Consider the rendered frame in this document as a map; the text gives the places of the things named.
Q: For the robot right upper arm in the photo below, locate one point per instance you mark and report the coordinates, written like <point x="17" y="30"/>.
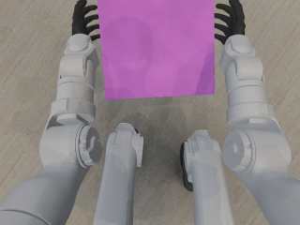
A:
<point x="261" y="159"/>

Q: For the robot right forearm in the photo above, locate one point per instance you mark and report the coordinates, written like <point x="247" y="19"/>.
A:
<point x="248" y="105"/>

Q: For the right robot thigh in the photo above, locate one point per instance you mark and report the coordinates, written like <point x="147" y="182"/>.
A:
<point x="211" y="197"/>

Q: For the robot right hand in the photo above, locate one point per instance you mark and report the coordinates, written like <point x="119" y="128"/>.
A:
<point x="236" y="21"/>

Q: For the robot left hand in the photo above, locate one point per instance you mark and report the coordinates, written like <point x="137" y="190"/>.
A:
<point x="79" y="22"/>

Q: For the carton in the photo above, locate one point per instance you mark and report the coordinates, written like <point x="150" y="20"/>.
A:
<point x="157" y="48"/>

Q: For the robot right foot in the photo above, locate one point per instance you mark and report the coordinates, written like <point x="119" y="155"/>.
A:
<point x="188" y="185"/>

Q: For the robot left upper arm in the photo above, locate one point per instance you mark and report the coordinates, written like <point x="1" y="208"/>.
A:
<point x="47" y="198"/>

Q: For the robot left forearm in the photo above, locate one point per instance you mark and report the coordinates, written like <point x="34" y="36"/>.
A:
<point x="76" y="82"/>

